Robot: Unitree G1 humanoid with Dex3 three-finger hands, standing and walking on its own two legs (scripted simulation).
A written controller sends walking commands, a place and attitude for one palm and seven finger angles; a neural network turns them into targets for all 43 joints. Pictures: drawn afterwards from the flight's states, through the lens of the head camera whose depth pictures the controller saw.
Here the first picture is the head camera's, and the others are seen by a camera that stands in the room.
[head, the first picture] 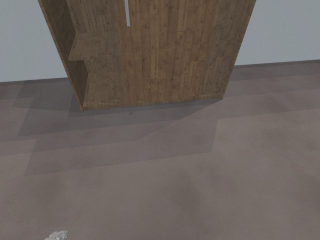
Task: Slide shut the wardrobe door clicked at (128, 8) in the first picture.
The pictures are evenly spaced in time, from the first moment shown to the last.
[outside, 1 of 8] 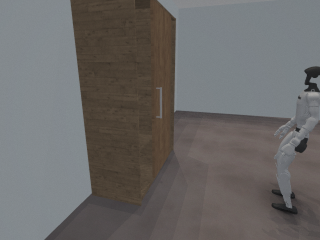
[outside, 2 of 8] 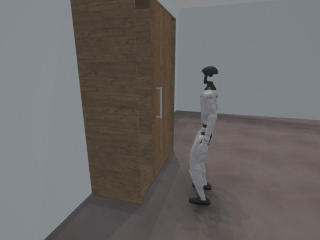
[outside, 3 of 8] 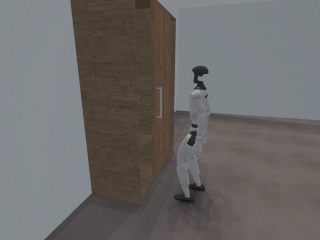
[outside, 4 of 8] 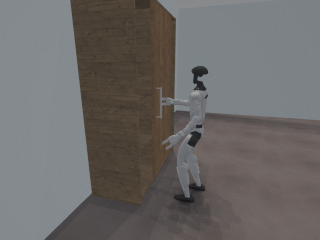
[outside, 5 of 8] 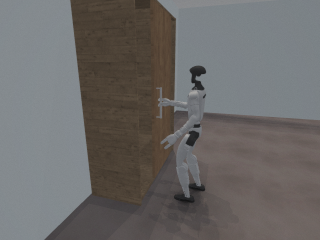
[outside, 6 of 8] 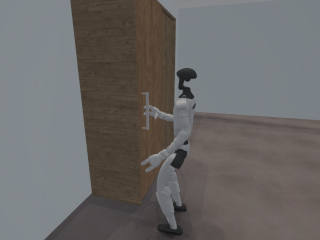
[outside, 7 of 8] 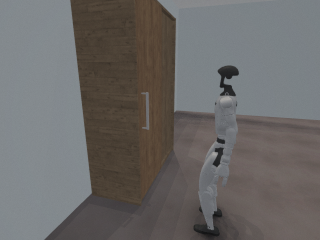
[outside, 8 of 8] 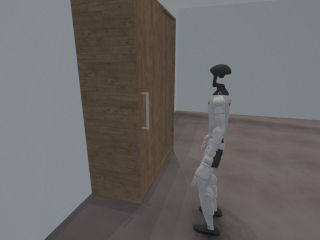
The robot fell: no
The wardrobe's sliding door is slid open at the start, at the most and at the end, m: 0.40 0.40 0.00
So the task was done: yes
